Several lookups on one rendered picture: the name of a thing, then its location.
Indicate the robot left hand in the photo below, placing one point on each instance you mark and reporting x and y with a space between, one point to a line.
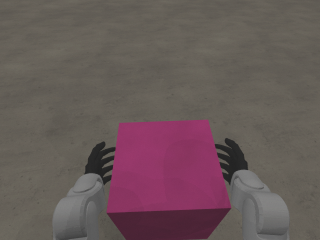
95 162

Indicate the right robot forearm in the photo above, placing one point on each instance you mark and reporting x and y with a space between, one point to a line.
265 215

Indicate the robot right hand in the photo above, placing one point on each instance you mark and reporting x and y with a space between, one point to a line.
236 160

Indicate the carton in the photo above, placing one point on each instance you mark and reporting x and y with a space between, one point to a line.
167 182

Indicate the left robot forearm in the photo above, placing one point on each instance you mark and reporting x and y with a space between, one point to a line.
76 216

